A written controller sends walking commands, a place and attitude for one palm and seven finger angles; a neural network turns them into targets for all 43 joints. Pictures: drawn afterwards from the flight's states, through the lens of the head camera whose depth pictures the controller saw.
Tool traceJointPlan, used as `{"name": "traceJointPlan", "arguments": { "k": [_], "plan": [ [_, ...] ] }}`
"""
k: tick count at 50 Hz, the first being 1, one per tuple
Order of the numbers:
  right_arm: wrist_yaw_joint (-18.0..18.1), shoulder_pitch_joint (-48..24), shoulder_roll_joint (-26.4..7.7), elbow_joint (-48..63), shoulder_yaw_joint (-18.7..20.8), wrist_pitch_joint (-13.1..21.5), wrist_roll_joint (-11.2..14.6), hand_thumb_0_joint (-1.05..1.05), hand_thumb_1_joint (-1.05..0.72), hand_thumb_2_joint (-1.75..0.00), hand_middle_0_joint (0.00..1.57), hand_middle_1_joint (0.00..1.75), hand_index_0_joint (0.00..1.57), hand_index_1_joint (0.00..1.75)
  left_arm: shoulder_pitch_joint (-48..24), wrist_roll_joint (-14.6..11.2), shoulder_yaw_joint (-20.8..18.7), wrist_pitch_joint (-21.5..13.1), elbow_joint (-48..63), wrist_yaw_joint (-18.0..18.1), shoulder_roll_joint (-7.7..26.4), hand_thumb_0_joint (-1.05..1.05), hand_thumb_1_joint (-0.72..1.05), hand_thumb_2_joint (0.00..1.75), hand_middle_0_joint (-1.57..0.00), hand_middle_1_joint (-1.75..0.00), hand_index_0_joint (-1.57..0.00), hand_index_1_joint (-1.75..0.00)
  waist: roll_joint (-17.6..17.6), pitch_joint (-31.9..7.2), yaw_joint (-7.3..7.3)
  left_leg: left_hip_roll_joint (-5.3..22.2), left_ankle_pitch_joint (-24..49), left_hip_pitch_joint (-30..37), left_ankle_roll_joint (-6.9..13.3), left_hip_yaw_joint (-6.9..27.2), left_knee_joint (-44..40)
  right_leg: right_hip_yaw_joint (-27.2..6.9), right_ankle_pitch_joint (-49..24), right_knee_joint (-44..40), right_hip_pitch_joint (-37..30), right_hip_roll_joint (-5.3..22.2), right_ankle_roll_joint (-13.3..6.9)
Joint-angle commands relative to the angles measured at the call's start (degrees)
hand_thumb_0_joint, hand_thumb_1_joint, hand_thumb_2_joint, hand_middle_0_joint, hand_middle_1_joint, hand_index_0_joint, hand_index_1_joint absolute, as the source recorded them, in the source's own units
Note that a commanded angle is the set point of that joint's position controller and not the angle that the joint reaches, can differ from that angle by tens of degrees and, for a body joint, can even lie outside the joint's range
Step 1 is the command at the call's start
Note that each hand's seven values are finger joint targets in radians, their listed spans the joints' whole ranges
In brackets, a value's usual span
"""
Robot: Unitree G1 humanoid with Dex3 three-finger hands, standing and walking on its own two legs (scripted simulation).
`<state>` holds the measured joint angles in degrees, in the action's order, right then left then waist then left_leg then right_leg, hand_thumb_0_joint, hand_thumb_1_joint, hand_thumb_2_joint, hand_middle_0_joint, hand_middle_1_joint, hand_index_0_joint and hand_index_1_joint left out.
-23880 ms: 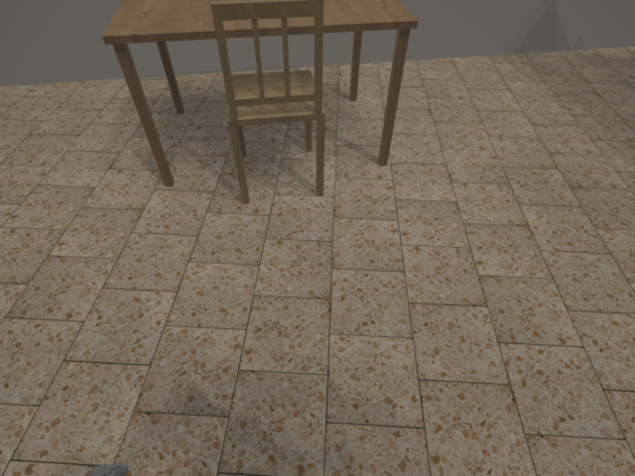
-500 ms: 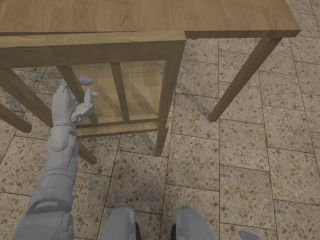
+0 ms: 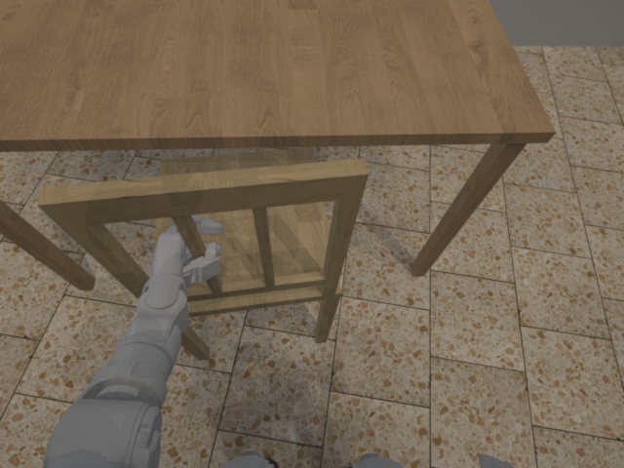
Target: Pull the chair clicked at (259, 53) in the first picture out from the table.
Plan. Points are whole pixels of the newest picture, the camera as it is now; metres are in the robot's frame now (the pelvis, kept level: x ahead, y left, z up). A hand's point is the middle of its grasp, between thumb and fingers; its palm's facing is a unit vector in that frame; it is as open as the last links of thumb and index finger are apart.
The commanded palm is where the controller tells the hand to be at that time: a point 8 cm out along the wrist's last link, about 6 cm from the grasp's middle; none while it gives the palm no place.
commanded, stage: step backward, pulling the chair out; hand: left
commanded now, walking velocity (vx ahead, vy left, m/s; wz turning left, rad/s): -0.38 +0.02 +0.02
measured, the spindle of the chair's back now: (201, 256) +0.42 +0.17 -0.09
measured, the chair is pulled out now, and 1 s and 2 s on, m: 0.04 0.19 0.33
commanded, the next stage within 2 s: none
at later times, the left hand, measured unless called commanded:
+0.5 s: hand (221, 293) +0.35 +0.12 -0.06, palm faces +0.04 -0.99 -0.14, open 5.0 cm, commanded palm +0.33 +0.17 -0.06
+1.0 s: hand (222, 367) +0.25 +0.11 -0.06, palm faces +0.02 -0.99 -0.15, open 5.0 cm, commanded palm +0.25 +0.16 -0.05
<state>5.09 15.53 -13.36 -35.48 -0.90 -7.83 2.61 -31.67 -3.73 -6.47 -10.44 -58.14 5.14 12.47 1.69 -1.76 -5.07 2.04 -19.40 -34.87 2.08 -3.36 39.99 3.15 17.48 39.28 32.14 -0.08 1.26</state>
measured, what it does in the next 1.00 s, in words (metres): shifts its weight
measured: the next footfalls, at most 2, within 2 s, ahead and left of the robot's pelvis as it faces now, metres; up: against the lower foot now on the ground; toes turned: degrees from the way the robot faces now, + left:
left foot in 1.52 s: -0.15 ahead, +0.14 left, +0.00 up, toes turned -1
right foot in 1.70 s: -0.16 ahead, -0.14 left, +0.00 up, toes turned -1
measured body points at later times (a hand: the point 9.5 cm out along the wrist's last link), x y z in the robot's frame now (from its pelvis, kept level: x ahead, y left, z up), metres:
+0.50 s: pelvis -0.04 +0.00 +0.01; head +0.07 -0.01 +0.45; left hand +0.34 +0.18 -0.04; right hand +0.02 -0.27 -0.12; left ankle -0.02 +0.09 -0.72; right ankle -0.04 -0.13 -0.72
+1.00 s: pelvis -0.11 +0.00 +0.00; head -0.04 -0.01 +0.45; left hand +0.24 +0.17 -0.04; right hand -0.05 -0.29 -0.12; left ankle -0.06 +0.10 -0.72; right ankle -0.04 -0.13 -0.72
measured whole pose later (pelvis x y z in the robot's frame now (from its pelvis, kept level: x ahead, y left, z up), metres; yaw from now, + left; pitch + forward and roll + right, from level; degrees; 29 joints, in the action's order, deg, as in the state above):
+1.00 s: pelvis -0.11 +0.00 +0.00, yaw +1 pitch +3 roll -1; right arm 7.1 13.5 -17.3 -46.4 0.9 2.6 3.2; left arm -29.9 -4.3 -1.7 -11.7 -63.1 6.6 7.8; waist 1.8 6.2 -4.4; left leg -0.8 -10.4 -25.4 0.4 -0.6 34.3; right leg 2.8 10.4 32.8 25.6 2.0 0.7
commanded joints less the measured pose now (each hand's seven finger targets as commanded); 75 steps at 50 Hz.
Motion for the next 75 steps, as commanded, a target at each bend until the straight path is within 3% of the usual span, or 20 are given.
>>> {"name": "traceJointPlan", "arguments": {
  "k": [1, 8, 17, 21, 27, 34, 37, 41, 43, 47, 50, 52, 54, 58, 61, 63, 66, 68, 72, 75],
  "plan": [
    [1.56, 5.67, -9.51, 2.03, 3.96, 2.30, -0.09, 0.00, -0.90, -0.90, 0.20, 0.30, 0.20, 0.30, -14.71, 2.45, 1.18, -3.29, 7.86, -0.09, 9.94, 0.00, 0.90, 0.90, -0.50, -1.45, -0.50, -1.45, 7.55, -22.91, 1.23, 7.82, 43.16, 22.56, -0.63, 8.34, -3.74, -4.53, -29.09, -4.06, -13.25, 5.27, -1.61],
    [1.22, 5.14, -9.24, 0.85, 4.20, 3.99, -0.94, 0.00, -0.90, -0.90, 0.20, 0.30, 0.20, 0.30, -12.40, 2.46, 1.22, -4.58, 10.28, -0.47, 8.87, 0.00, 0.90, 0.90, -0.50, -1.45, -0.50, -1.45, 8.15, -23.77, 1.44, 9.79, 56.68, 33.31, -0.22, 9.08, -4.94, -4.50, -23.59, -6.47, -12.17, 4.01, -1.58],
    [2.05, 4.24, -9.84, 0.30, 4.49, 4.64, -0.18, 0.00, -0.90, -0.90, 0.20, 0.30, 0.20, 0.30, -10.49, 2.27, -0.06, -4.75, 11.14, 0.28, 11.44, 0.00, 0.90, 0.90, -0.50, -1.45, -0.50, -1.45, 4.24, -26.40, 1.30, 7.65, 42.89, 26.23, -2.43, 5.09, -4.49, -7.51, -48.41, -7.70, -23.27, 9.15, -3.22],
    [2.87, 3.58, -10.34, -0.17, 4.39, 5.55, 0.08, 0.00, -0.90, -0.90, 0.20, 0.30, 0.20, 0.30, -11.08, 2.05, 0.12, -4.63, 10.01, 0.56, 11.99, 0.00, 0.90, 0.90, -0.50, -1.45, -0.50, -1.45, 2.54, -25.69, 1.17, 6.46, 35.41, 23.37, -2.55, 5.06, -5.80, -7.54, -48.52, -8.09, -24.27, 9.89, -3.28],
    [2.41, 2.02, -9.58, -0.59, 4.06, 6.26, -0.23, 0.00, -0.90, -0.90, 0.20, 0.30, 0.20, 0.30, -12.87, 2.01, 2.26, -4.54, 10.76, 0.43, 9.45, 0.00, 0.90, 0.90, -0.50, -1.45, -0.50, -1.45, 6.15, -24.20, 1.44, 9.39, 42.19, 29.49, -0.31, 8.04, -8.56, -4.99, -25.73, -6.53, -15.45, 5.16, -1.27],
    [2.09, 0.11, -9.30, -0.86, 3.83, 8.80, -0.39, 0.00, -0.90, -0.90, 0.20, 0.30, 0.20, 0.30, -14.70, 1.25, 2.54, -4.42, 9.25, 0.73, 8.67, 0.00, 0.90, 0.90, -0.50, -1.45, -0.50, -1.45, 7.92, -17.83, 2.65, 10.73, 23.32, 21.08, 1.37, 9.74, -12.00, -4.56, -8.56, -5.35, -14.79, 3.59, -1.37],
    [2.54, 0.15, -9.37, -1.46, 4.02, 10.12, 0.19, 0.00, -0.90, -0.90, 0.20, 0.30, 0.20, 0.30, -16.01, 0.84, 2.45, -4.63, 8.54, 1.11, 9.99, 0.00, 0.90, 0.90, -0.50, -1.45, -0.50, -1.45, 2.60, -16.65, 2.34, 7.72, 12.44, 15.99, -0.13, 7.65, -9.71, -7.90, -11.49, -9.02, -16.61, 6.67, -2.22],
    [2.68, 1.44, -9.97, -3.61, 4.64, 11.82, 0.78, 0.00, -0.90, -0.90, 0.20, 0.30, 0.20, 0.30, -15.79, 1.02, 1.99, -4.94, 5.23, 2.23, 12.52, 0.00, 0.90, 0.90, -0.50, -1.45, -0.50, -1.45, -6.73, -14.85, 1.86, -0.55, -4.31, 18.60, -3.67, 4.39, 1.93, -18.94, -5.93, -21.93, -10.47, 17.66, -6.68],
    [2.42, 0.19, -9.50, -4.60, 3.87, 12.31, 0.40, 0.00, -0.90, -0.90, 0.20, 0.30, 0.20, 0.30, -15.99, 1.41, 3.62, -4.58, 5.34, 2.12, 10.04, 0.00, 0.90, 0.90, -0.50, -1.45, -0.50, -1.45, -6.86, -15.30, 2.42, -1.06, -5.60, 15.48, -3.69, 6.20, 3.99, -17.14, -14.10, -20.42, -15.26, 19.11, -7.59],
    [2.76, 0.57, -10.67, -6.60, 3.54, 12.79, 0.60, 0.00, -0.90, -0.90, 0.20, 0.30, 0.20, 0.30, -15.97, 1.19, 3.76, -3.93, 4.82, 2.13, 9.37, 0.00, 0.90, 0.90, -0.50, -1.45, -0.50, -1.45, -6.13, -15.29, 1.66, 0.61, 6.20, 18.19, -3.08, 7.75, -8.18, -9.83, -20.93, -14.04, -17.17, 15.19, -4.86],
    [2.51, -1.22, -10.67, -3.94, 3.67, 12.69, 0.76, 0.00, -0.90, -0.90, 0.20, 0.30, 0.20, 0.30, -17.57, 0.36, 6.67, -4.80, 6.37, 1.35, 5.15, 0.00, 0.90, 0.90, -0.50, -1.45, -0.50, -1.45, 3.20, -15.30, 3.33, 9.45, 10.71, 18.49, 1.32, 14.58, -16.81, -4.19, -1.43, -4.94, -15.11, 4.40, -0.94],
    [2.60, -1.98, -9.97, -3.52, 3.38, 12.60, -0.42, 0.00, -0.90, -0.90, 0.20, 0.30, 0.20, 0.30, -19.93, 0.69, 6.26, -4.59, 7.70, 1.17, 4.25, 0.00, 0.90, 0.90, -0.50, -1.45, -0.50, -1.45, 9.70, -14.79, 3.49, 14.17, 12.60, 19.76, 4.12, 22.07, -19.38, -4.00, 5.37, 4.20, -10.28, 2.18, -1.31],
    [2.33, -0.28, -9.45, -4.22, 3.74, 12.79, -1.39, 0.00, -0.90, -0.90, 0.20, 0.30, 0.20, 0.30, -19.50, 1.06, 5.43, -4.61, 7.09, 1.02, 4.37, 0.00, 0.90, 0.90, -0.50, -1.45, -0.50, -1.45, 8.74, -16.46, 3.07, 15.39, 28.15, 27.41, 5.44, 21.42, -15.09, -5.06, 7.27, 5.80, -7.46, 2.21, -1.36],
    [1.04, 1.63, -9.28, -5.50, 4.03, 13.93, -2.03, 0.00, -0.90, -0.90, 0.20, 0.30, 0.20, 0.30, -20.03, 2.22, 5.15, -5.25, 5.78, 0.57, 4.31, 0.00, 0.90, 0.90, -0.50, -1.45, -0.50, -1.45, 9.61, -17.21, 2.12, 15.02, 42.40, 33.11, 5.06, 18.75, -10.11, -5.07, 5.27, -1.34, -8.96, 1.55, -1.12],
    [0.57, 1.69, -9.72, -5.64, 4.13, 14.23, -2.17, 0.00, -0.90, -0.90, 0.20, 0.30, 0.20, 0.30, -18.17, 2.96, 3.37, -5.64, 5.49, 0.30, 6.68, 0.00, 0.90, 0.90, -0.50, -1.45, -0.50, -1.45, 11.99, -17.08, 2.62, 13.40, 40.70, 30.67, 3.91, 17.09, -7.97, -4.98, -1.39, -7.30, -12.89, 1.65, -1.45],
    [0.64, -0.11, -9.36, -4.72, 4.45, 14.11, -1.40, 0.00, -0.90, -0.90, 0.20, 0.30, 0.20, 0.30, -16.93, 2.63, 1.91, -5.38, 5.84, 0.29, 8.39, 0.00, 0.90, 0.90, -0.50, -1.45, -0.50, -1.45, 6.42, -18.33, 3.01, 11.00, 30.34, 22.06, 1.56, 13.39, -6.92, -6.13, -11.72, -9.17, -20.15, 3.26, -1.80],
    [1.51, -0.37, -8.59, -3.47, 4.73, 13.82, -0.08, 0.00, -0.90, -0.90, 0.20, 0.30, 0.20, 0.30, -15.45, 1.80, 0.38, -5.33, 6.45, 1.09, 13.30, 0.00, 0.90, 0.90, -0.50, -1.45, -0.50, -1.45, -7.36, -18.20, 2.45, 0.20, -0.09, 13.88, -4.59, 4.97, 5.19, -20.24, -23.38, -16.90, -21.65, 18.49, -8.04],
    [1.56, -4.01, -8.62, -3.42, 3.81, 13.61, -0.89, 0.00, -0.90, -0.90, 0.20, 0.30, 0.20, 0.30, -14.77, 2.25, 0.79, -3.96, 6.22, 1.38, 12.27, 0.00, 0.90, 0.90, -0.50, -1.45, -0.50, -1.45, -5.06, -16.07, 4.25, -1.26, -9.63, 8.50, -5.16, 9.24, 14.60, -21.06, -31.10, -16.67, -22.91, 23.50, -11.99],
    [2.32, -2.83, -8.93, -5.38, 2.84, 12.88, -0.85, 0.00, -0.90, -0.90, 0.20, 0.30, 0.20, 0.30, -14.39, 2.15, 0.48, -1.47, 6.39, 1.46, 10.61, 0.00, 0.90, 0.90, -0.50, -1.45, -0.50, -1.45, -9.11, -17.35, 2.90, -0.03, -6.36, 10.65, -4.99, 9.92, 2.52, -11.74, -46.95, -9.92, -29.78, 20.07, -8.34],
    [3.38, -1.19, -10.05, -5.41, 3.38, 12.18, -0.64, 0.00, -0.90, -0.90, 0.20, 0.30, 0.20, 0.30, -16.21, 1.23, 3.76, -1.11, 8.44, 1.07, 7.33, 0.00, 0.90, 0.90, -0.50, -1.45, -0.50, -1.45, -7.71, -17.72, 2.01, 3.40, 20.20, 20.32, -3.26, 8.10, -13.66, -6.20, -39.91, -6.25, -26.03, 13.15, -2.86]
  ]
}}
